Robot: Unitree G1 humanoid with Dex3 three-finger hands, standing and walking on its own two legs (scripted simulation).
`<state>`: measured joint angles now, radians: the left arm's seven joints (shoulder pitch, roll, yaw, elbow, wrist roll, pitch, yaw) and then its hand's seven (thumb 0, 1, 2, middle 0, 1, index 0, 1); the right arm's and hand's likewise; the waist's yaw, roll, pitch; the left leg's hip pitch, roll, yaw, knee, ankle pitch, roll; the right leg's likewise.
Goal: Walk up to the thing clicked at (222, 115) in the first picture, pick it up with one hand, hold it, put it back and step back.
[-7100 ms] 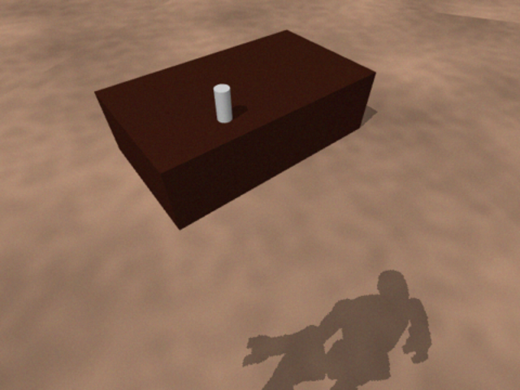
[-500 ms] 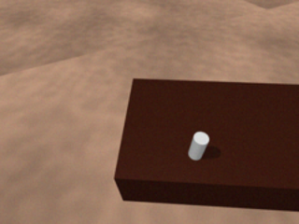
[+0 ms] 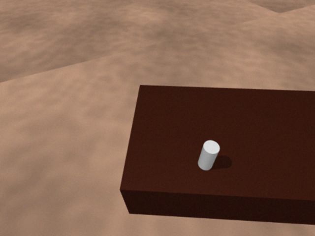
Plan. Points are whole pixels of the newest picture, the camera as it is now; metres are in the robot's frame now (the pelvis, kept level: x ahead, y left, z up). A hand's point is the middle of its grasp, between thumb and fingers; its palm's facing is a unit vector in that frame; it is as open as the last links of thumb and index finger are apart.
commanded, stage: stand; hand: right
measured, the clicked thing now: (208, 155) +0.52 -0.23 -0.31
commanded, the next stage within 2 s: go down in 0.64 s
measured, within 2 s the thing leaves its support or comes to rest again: neither
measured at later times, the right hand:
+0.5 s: hand out of the picture +0.06 -0.25 -0.16, palm faces -0.03 +0.94 -0.33, open 7.4 cm
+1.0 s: hand out of the picture +0.15 -0.26 -0.15, palm faces +0.04 +0.94 -0.33, open 11.4 cm
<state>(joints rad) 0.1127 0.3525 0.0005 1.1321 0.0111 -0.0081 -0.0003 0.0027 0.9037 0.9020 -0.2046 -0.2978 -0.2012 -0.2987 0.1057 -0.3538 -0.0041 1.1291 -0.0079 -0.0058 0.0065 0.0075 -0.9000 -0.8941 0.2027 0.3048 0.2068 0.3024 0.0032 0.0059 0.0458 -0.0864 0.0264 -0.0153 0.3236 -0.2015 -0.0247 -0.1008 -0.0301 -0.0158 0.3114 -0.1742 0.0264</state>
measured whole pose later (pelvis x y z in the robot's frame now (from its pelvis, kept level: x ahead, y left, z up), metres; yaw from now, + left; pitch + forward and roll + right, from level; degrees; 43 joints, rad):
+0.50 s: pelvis -0.01 +0.00 +0.00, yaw +0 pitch -2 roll +0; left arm 0.13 0.36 0.00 1.13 0.01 0.00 0.00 0.00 0.90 0.90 -0.20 -0.30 -0.20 -0.30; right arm 0.13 -0.35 0.00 1.13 -0.01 -0.01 0.01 0.01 -0.90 -0.89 0.20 0.30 0.21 0.30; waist 0.00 0.01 0.05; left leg -0.10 0.02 -0.02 0.32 -0.19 -0.02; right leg -0.11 -0.03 -0.02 0.32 -0.17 0.03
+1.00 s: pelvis -0.01 +0.00 -0.01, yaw -1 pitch +4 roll +0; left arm 0.22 0.26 0.02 0.80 -0.03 -0.03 0.05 0.00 0.92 0.91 -0.21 -0.31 -0.21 -0.31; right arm -0.06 -0.34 -0.18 1.03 -0.11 0.04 0.05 0.01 -0.45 -0.44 0.09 0.10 0.09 0.10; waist 0.01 0.01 0.02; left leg -0.31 0.02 0.00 0.51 -0.27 -0.02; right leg -0.34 -0.04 0.00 0.51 -0.24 0.03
